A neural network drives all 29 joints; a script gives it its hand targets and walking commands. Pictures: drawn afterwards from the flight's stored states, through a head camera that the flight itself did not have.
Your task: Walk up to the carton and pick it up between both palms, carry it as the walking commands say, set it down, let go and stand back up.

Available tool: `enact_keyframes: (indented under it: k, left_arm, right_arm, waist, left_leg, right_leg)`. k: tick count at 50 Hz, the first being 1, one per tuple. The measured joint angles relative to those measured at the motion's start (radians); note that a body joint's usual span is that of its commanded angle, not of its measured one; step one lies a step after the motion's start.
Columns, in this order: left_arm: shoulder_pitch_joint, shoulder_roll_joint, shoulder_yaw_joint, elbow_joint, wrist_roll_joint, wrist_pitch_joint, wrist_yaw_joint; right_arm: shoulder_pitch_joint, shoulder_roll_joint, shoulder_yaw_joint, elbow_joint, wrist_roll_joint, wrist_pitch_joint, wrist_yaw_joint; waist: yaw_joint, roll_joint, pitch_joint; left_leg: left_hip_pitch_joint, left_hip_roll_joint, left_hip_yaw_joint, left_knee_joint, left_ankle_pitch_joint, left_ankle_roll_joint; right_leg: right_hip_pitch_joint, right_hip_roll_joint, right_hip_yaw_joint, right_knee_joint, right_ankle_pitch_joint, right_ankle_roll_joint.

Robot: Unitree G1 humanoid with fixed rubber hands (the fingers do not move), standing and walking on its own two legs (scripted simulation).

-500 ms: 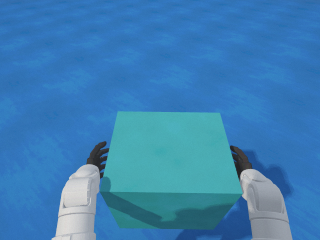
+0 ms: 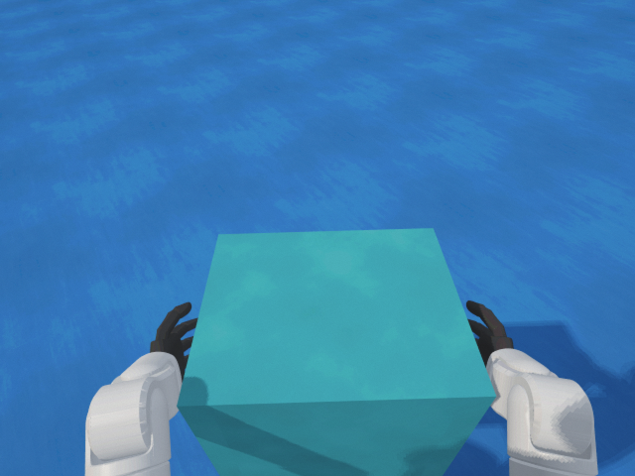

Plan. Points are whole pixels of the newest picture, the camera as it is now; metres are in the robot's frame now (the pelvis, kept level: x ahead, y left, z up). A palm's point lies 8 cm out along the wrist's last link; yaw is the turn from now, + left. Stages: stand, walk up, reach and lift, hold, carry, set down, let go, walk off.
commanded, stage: carry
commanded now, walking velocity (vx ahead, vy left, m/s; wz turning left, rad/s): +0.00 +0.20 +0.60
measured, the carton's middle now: (329, 362) +0.28 +0.00 +0.00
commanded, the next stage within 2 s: none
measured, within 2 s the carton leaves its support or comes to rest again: neither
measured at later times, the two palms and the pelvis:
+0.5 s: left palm out of the picture +0.15 +0.39 +0.07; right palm (301, 379) +0.24 +0.03 +0.04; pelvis -0.04 +0.15 -0.01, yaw +16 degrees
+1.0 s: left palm out of the picture -0.03 +0.61 +0.05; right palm (53, 442) +0.17 +0.30 +0.05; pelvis -0.13 +0.31 +0.00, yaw +32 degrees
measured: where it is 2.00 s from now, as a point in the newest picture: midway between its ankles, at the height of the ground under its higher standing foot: outside the picture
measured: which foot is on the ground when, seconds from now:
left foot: up 0.00-0.14, down 0.16-0.44, up 0.46-0.76, down 0.78-1.00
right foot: down 0.00-0.16, up 0.18-0.42, down 0.44-0.78, up 0.80-1.00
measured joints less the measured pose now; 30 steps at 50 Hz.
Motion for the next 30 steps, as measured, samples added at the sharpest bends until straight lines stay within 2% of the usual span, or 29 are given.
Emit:
enact_keyframes:
  k: [5, 8, 9, 11, 12, 15, 18, 21, 22, 23, 24, 25, 27, 30]
  left_arm:
    - [-0.009, 0.007, -0.011, -0.055, 0.008, 0.005, 0.002]
    - [-0.012, -0.001, -0.004, -0.067, 0.017, 0.002, 0.001]
    - [-0.013, 0.015, 0.003, -0.058, 0.016, -0.001, -0.002]
    - [-0.006, 0.049, 0.015, -0.028, 0.002, -0.001, -0.010]
    - [-0.009, 0.062, 0.016, -0.014, -0.006, 0.003, -0.012]
    - [-0.026, 0.066, 0.015, 0.011, -0.021, 0.001, -0.014]
    - [-0.029, 0.044, 0.017, 0.002, -0.028, -0.017, -0.013]
    - [-0.024, 0.029, 0.018, -0.015, -0.034, -0.033, -0.013]
    - [-0.023, 0.023, 0.018, -0.016, -0.033, -0.037, -0.013]
    - [-0.020, 0.010, 0.017, -0.008, -0.028, -0.044, -0.013]
    - [-0.016, -0.001, 0.014, 0.003, -0.020, -0.047, -0.013]
    - [-0.008, -0.010, 0.013, 0.015, -0.014, -0.049, -0.014]
    - [0.016, -0.021, 0.015, 0.019, -0.006, -0.049, -0.014]
    - [0.039, -0.012, 0.009, -0.014, 0.005, -0.045, -0.014]
  right_arm:
    - [-0.020, -0.018, 0.005, -0.019, 0.022, -0.016, 0.003]
    - [-0.037, -0.017, 0.001, -0.013, 0.024, -0.021, 0.006]
    - [-0.045, 0.003, 0.002, 0.014, 0.015, -0.035, 0.007]
    - [-0.050, 0.041, 0.010, 0.062, -0.014, -0.052, 0.005]
    - [-0.043, 0.054, 0.012, 0.069, -0.026, -0.055, 0.005]
    - [-0.017, 0.066, 0.006, 0.044, -0.040, -0.056, 0.002]
    - [0.001, 0.061, -0.004, -0.006, -0.033, -0.053, 0.000]
    - [0.015, 0.055, -0.005, -0.045, -0.027, -0.055, 0.000]
    - [0.020, 0.049, -0.004, -0.053, -0.026, -0.056, 0.000]
    - [0.025, 0.038, -0.005, -0.051, -0.022, -0.057, 0.001]
    - [0.037, 0.030, -0.006, -0.045, -0.017, -0.058, 0.001]
    - [0.048, 0.023, -0.005, -0.039, -0.013, -0.057, 0.001]
    - [0.048, 0.010, 0.004, -0.026, -0.011, -0.042, 0.001]
    - [0.018, 0.000, 0.018, -0.002, -0.001, -0.037, 0.003]
  waist:
    - [-0.015, -0.043, 0.016]
    - [-0.024, -0.051, 0.002]
    - [-0.026, -0.074, 0.000]
    - [-0.025, -0.063, -0.004]
    - [-0.021, -0.054, 0.001]
    - [-0.001, -0.031, 0.030]
    - [0.010, -0.006, 0.051]
    - [0.009, 0.019, 0.052]
    - [0.011, 0.029, 0.045]
    - [0.011, 0.050, 0.039]
    - [0.004, 0.057, 0.029]
    - [-0.003, 0.054, 0.022]
    - [-0.009, 0.036, 0.026]
    - [-0.014, 0.004, 0.039]
  left_leg:
    - [0.095, 0.065, -0.002, -0.235, 0.005, -0.016]
    - [0.188, 0.062, 0.026, -0.427, 0.125, 0.004]
    - [0.178, 0.039, 0.036, -0.411, 0.138, 0.012]
    - [0.146, 0.037, 0.025, -0.369, 0.119, 0.028]
    - [0.139, 0.037, 0.015, -0.369, 0.117, 0.036]
    - [0.126, 0.015, -0.012, -0.392, 0.146, 0.057]
    - [0.111, -0.026, -0.027, -0.395, 0.167, 0.083]
    - [0.100, -0.075, -0.034, -0.384, 0.176, 0.105]
    - [0.092, -0.089, -0.034, -0.371, 0.174, 0.111]
    - [0.082, -0.089, -0.036, -0.343, 0.143, 0.100]
    - [0.058, -0.086, -0.022, -0.265, 0.069, 0.078]
    - [0.030, -0.079, -0.005, -0.156, 0.015, 0.058]
    - [-0.001, -0.049, 0.007, 0.026, 0.001, 0.025]
    - [0.005, 0.013, -0.007, 0.084, 0.049, -0.009]
  right_leg:
    - [0.007, -0.114, -0.008, 0.009, 0.003, 0.069]
    - [-0.014, -0.178, -0.005, 0.073, -0.024, 0.115]
    - [-0.038, -0.190, 0.025, 0.127, -0.060, 0.107]
    - [-0.095, -0.118, 0.066, 0.272, -0.224, 0.098]
    - [-0.122, -0.078, 0.069, 0.337, -0.266, 0.090]
    - [-0.178, 0.013, 0.038, 0.420, -0.239, 0.065]
    - [-0.186, 0.070, 0.013, 0.362, -0.171, 0.033]
    - [-0.122, 0.110, 0.003, 0.184, -0.102, -0.002]
    - [-0.093, 0.112, -0.001, 0.109, -0.055, -0.033]
    - [-0.086, 0.109, -0.011, 0.098, -0.030, -0.066]
    - [-0.081, 0.093, -0.024, 0.098, -0.024, -0.081]
    - [-0.068, 0.072, -0.036, 0.089, -0.021, -0.083]
    - [-0.028, 0.032, -0.044, 0.044, -0.002, -0.066]
    - [0.009, -0.028, -0.041, -0.018, 0.039, -0.025]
